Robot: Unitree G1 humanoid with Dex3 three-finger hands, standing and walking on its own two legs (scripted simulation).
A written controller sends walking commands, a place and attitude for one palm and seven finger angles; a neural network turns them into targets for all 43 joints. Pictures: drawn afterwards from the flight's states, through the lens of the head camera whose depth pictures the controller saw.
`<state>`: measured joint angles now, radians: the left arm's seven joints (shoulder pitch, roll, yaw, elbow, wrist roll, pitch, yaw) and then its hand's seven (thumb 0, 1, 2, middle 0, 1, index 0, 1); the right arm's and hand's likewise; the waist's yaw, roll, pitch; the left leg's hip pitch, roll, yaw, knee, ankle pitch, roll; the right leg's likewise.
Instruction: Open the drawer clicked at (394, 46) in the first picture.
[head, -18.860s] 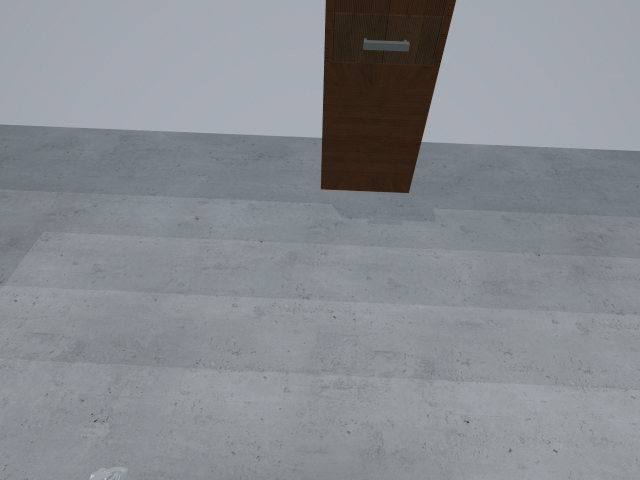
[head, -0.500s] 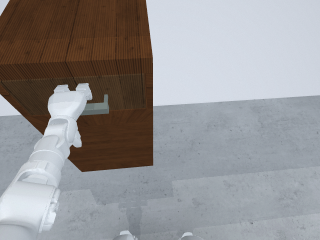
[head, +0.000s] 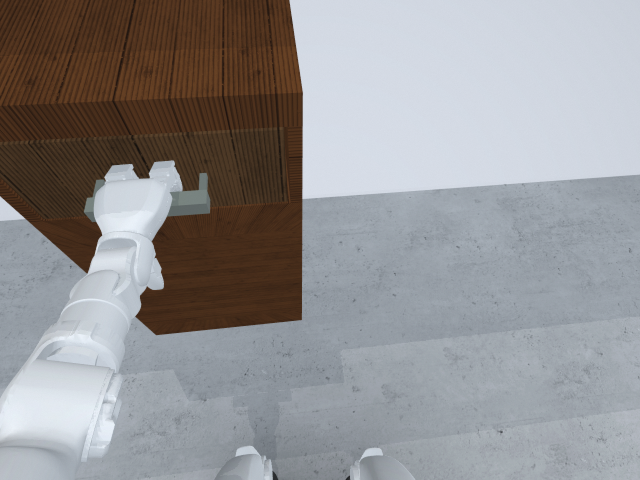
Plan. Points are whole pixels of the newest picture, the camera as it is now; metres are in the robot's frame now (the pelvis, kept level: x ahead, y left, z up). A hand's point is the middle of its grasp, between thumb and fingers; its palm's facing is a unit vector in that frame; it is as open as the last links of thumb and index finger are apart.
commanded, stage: lower the fingers behind the handle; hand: left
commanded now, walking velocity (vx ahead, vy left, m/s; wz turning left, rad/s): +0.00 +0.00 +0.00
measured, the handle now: (151, 194) +0.50 +0.22 +0.00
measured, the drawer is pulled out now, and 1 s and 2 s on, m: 0.00 0.00 0.02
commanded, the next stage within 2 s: close the thumb around the handle in 0.48 s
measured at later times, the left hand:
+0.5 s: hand (156, 231) +0.46 +0.22 -0.02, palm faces -0.06 -0.04 -1.00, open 13.8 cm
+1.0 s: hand (152, 231) +0.45 +0.22 -0.02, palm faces -0.06 -0.04 -1.00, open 9.0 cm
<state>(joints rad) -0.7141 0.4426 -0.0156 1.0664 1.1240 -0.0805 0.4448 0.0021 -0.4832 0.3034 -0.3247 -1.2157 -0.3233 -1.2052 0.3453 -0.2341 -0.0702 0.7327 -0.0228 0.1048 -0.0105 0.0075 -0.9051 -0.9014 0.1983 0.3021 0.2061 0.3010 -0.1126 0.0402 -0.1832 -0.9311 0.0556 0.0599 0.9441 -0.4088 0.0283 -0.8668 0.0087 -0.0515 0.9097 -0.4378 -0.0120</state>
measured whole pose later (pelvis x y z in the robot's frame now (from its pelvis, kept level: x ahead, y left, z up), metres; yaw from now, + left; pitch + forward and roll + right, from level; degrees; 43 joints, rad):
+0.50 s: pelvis +0.00 +0.00 +0.00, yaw +0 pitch +23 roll -2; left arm -0.72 0.43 -0.03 1.07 1.11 -0.04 0.45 0.00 -0.48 0.30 -0.31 -1.20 -0.32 -1.21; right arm 0.34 -0.23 -0.07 0.73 -0.02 0.10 -0.01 0.01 -0.91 -0.90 0.20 0.30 0.21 0.30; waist -0.12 0.05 -0.18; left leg -0.95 0.06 0.06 0.97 -0.41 0.03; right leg -0.89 0.01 -0.05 0.93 -0.44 -0.01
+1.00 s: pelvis +0.00 +0.00 +0.00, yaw +0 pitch +23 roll -2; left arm -0.70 0.43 -0.03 1.05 1.11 -0.05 0.45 0.00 0.21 0.60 -0.35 -1.27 -0.37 -1.28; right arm 0.32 -0.24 -0.07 0.73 -0.02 0.10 -0.01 0.01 -0.91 -0.90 0.20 0.30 0.21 0.30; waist -0.11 0.04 -0.18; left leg -0.94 0.06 0.06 0.96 -0.42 0.02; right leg -0.87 0.01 -0.05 0.92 -0.45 -0.01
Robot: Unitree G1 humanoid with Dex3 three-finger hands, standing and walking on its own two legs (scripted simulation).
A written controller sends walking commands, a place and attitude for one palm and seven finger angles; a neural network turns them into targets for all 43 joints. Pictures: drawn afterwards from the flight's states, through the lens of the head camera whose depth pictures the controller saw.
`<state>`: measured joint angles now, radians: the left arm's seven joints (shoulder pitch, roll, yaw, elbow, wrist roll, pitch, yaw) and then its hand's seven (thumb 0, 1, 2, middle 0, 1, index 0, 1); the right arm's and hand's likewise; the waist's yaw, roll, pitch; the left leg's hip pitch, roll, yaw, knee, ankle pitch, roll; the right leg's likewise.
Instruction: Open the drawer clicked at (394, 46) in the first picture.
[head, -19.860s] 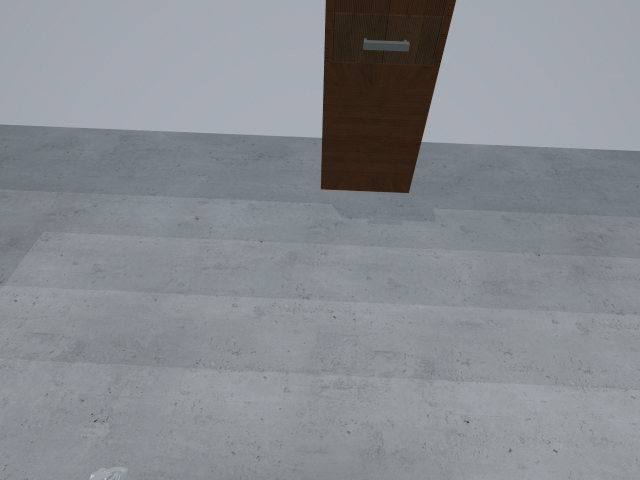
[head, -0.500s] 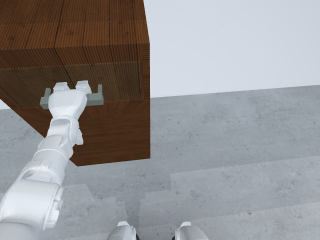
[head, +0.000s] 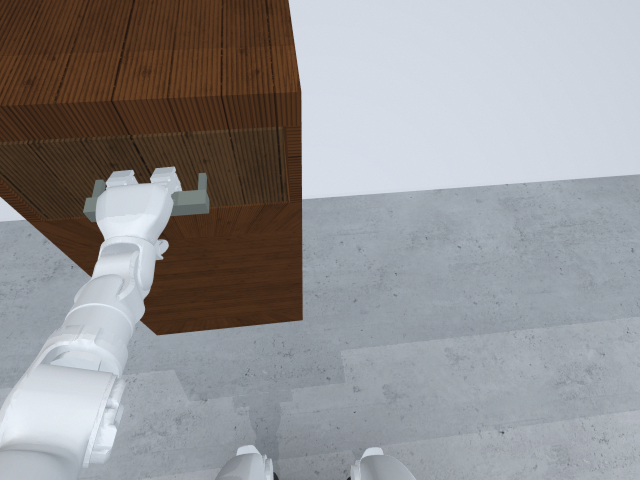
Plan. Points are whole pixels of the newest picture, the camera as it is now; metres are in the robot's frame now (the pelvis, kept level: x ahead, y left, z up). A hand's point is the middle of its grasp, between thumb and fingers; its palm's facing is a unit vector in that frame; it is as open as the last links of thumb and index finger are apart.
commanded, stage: close the thumb around the handle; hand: left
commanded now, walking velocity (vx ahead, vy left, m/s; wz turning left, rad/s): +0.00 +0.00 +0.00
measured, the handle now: (150, 194) +0.50 +0.23 +0.00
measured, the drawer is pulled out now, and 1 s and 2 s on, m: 0.00 0.02 0.09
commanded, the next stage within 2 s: pull the drawer open in 0.28 s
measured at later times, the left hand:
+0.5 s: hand (153, 232) +0.45 +0.22 -0.02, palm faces -0.07 -0.04 -1.00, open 5.8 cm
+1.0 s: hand (150, 245) +0.43 +0.22 -0.02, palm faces -0.02 -0.04 -1.00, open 5.8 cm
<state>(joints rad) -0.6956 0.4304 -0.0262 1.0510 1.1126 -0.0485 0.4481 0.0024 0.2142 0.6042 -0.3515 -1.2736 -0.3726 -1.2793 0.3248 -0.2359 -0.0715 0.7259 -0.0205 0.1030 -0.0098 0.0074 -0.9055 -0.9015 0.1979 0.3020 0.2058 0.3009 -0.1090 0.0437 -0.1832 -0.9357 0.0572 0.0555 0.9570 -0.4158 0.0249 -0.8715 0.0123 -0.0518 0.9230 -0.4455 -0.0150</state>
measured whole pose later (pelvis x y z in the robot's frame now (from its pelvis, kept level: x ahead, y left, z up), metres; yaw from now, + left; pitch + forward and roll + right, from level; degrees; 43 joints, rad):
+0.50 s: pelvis +0.00 +0.00 +0.00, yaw +0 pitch +22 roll -2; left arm -0.70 0.44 -0.02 1.06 1.11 -0.04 0.44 0.00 0.67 0.79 -0.34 -1.35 -0.40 -1.35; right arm 0.33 -0.24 -0.06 0.72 -0.01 0.11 -0.02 0.01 -0.91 -0.90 0.20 0.30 0.21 0.30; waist -0.12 0.04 -0.18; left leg -0.93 0.06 0.06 0.95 -0.41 0.02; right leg -0.87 0.02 -0.05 0.92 -0.44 -0.02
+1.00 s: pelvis +0.02 +0.00 +0.01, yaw +0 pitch +21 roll -2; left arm -0.54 0.37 -0.05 0.91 1.13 -0.05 0.49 -0.01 0.68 0.82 -0.33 -1.35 -0.39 -1.35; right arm 0.26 -0.23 -0.07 0.71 -0.02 0.12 -0.01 0.01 -0.91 -0.90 0.20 0.30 0.21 0.30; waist -0.07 0.04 -0.19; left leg -0.85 0.05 0.06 0.92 -0.43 0.03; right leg -0.79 0.01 -0.04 0.89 -0.46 -0.01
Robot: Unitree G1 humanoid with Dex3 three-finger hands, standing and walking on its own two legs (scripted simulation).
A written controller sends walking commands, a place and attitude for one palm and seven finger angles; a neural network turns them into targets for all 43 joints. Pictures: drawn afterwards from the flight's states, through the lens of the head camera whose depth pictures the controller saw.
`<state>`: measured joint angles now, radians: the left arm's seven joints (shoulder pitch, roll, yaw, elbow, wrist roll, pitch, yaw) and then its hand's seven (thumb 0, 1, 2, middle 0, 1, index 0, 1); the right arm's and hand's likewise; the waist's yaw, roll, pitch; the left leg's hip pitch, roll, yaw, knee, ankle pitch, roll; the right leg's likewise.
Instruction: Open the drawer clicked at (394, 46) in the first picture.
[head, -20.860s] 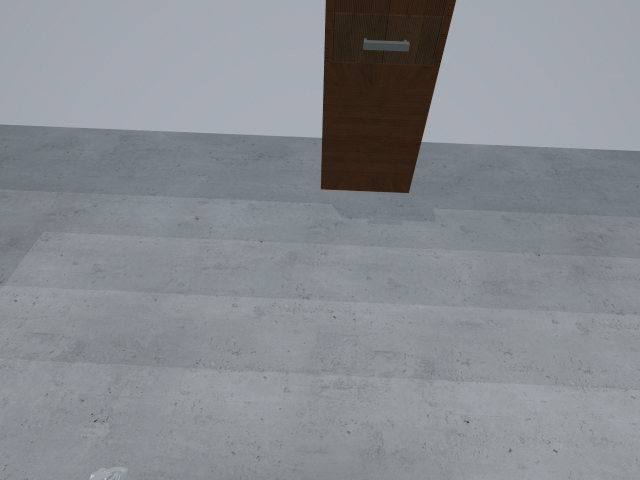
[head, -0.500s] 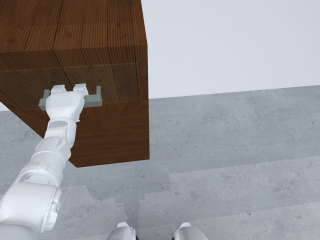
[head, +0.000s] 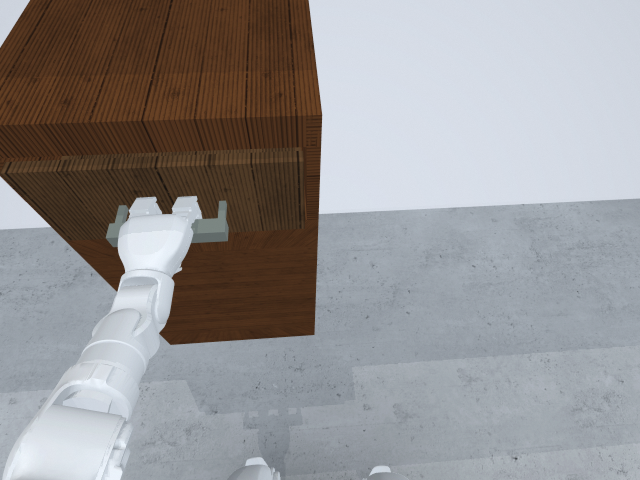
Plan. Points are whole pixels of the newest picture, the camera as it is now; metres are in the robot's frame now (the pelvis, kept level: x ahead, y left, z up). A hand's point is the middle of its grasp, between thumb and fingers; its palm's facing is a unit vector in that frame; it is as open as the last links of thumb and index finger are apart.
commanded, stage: pull the drawer open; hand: left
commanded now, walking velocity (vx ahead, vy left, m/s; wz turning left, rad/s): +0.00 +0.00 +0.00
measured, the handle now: (171, 220) +0.47 +0.22 -0.01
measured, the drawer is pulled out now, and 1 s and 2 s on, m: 0.02 0.09 0.26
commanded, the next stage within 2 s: none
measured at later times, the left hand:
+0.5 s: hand (171, 259) +0.41 +0.21 -0.03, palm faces -0.06 -0.03 -1.00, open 5.8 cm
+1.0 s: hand (165, 301) +0.35 +0.21 -0.03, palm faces -0.01 -0.05 -1.00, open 5.8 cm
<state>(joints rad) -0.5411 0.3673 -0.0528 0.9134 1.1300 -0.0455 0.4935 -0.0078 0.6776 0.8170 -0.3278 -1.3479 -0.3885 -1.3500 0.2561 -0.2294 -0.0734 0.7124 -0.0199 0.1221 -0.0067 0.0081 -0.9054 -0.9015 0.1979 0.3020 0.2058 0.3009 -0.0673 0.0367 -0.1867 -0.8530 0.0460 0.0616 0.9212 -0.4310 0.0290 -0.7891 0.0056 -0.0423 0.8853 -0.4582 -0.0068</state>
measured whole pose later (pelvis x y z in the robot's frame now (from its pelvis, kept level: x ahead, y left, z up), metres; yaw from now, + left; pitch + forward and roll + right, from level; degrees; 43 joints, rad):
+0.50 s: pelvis -0.02 -0.01 +0.00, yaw -1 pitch +21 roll -1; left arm -0.61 0.42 -0.03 0.99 1.10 -0.03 0.45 -0.01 0.68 0.80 -0.33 -1.35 -0.39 -1.35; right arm 0.34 -0.23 -0.08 0.73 -0.01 0.11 -0.01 0.01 -0.91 -0.90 0.20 0.30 0.21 0.30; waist -0.10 0.05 -0.17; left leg -0.90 0.06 0.06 0.94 -0.41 0.02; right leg -0.85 0.02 -0.04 0.92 -0.44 -0.02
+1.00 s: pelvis +0.00 +0.00 +0.01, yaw +1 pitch +17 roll -1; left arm -0.29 0.31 -0.13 0.66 1.12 0.03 0.50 -0.01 0.67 0.82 -0.31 -1.35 -0.40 -1.35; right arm 0.16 -0.23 -0.07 0.66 -0.01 0.11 -0.02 0.01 -0.91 -0.90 0.20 0.30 0.20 0.30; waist -0.02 0.03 -0.17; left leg -0.76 0.04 0.06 0.89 -0.42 0.02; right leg -0.70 0.00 -0.05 0.87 -0.46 -0.01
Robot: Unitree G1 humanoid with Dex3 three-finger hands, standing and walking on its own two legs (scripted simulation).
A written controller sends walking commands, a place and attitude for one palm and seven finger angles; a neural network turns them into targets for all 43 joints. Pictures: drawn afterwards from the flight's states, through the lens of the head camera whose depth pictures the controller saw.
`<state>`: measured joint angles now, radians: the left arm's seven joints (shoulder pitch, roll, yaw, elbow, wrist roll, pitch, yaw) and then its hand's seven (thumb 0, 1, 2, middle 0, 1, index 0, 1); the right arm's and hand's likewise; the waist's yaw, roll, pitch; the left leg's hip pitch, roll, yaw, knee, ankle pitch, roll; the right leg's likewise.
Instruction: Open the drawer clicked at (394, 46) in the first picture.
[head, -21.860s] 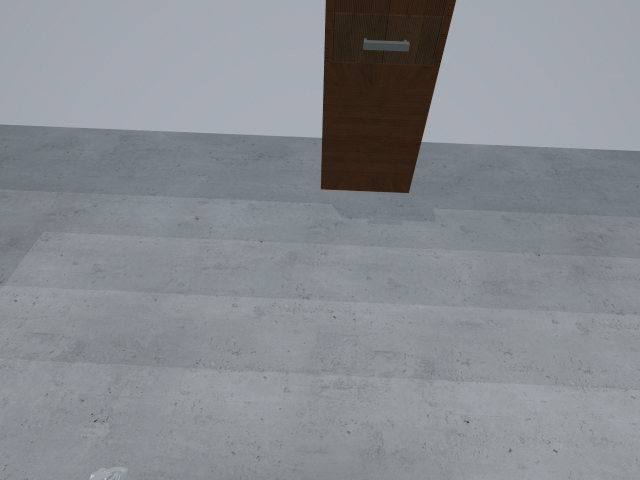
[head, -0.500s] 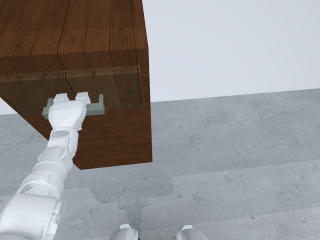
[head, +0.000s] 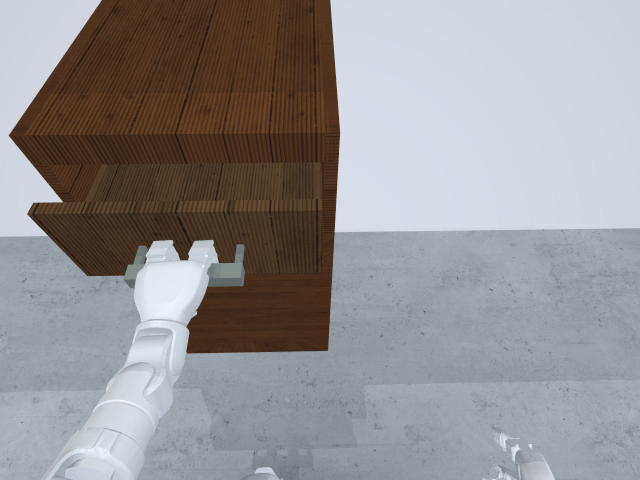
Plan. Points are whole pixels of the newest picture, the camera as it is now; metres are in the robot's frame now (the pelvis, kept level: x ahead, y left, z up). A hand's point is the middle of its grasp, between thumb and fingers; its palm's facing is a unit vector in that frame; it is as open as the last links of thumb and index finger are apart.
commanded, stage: pull the drawer open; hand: left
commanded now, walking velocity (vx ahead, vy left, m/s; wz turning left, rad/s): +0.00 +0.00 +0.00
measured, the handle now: (188, 263) +0.41 +0.21 -0.01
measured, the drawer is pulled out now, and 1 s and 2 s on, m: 0.09 0.26 0.30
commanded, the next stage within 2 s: open the thumb to release the handle in 1.36 s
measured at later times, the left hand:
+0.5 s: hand (181, 334) +0.31 +0.21 -0.03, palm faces -0.03 -0.09 -1.00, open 5.7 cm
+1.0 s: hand (161, 440) +0.18 +0.20 -0.03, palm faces -0.04 -0.13 -0.99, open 5.9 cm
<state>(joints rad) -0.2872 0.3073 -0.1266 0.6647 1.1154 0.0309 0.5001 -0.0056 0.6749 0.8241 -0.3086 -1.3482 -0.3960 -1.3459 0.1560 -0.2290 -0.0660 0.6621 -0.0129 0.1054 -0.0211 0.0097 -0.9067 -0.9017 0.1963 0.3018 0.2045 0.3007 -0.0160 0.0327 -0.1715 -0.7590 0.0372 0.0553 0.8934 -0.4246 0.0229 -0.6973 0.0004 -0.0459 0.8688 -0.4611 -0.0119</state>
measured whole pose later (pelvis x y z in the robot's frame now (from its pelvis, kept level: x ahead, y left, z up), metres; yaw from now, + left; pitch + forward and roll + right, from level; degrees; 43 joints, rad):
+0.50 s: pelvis +0.00 -0.01 +0.01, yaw -3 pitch +16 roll +0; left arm 0.05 0.33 -0.05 0.37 1.06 0.04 0.48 0.01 0.70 0.75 -0.26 -1.35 -0.40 -1.34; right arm 0.27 -0.24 -0.07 0.65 -0.01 0.11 0.00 0.01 -0.91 -0.90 0.20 0.30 0.20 0.30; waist -0.05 0.04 -0.17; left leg -0.70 0.06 0.10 0.85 -0.42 0.01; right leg -0.67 0.02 0.00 0.85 -0.45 -0.02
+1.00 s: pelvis +0.00 -0.02 -0.01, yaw -1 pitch +13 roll +0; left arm 0.50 0.31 -0.11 0.00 1.09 -0.01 0.50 0.03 0.66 0.75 -0.27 -1.35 -0.42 -1.35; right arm 0.07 -0.20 0.00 0.52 -0.04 0.09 0.06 0.01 -0.91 -0.90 0.20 0.30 0.20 0.30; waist 0.05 0.02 -0.17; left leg -0.70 0.05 0.07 0.95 -0.47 -0.01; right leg -0.66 0.01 -0.03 0.96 -0.52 -0.04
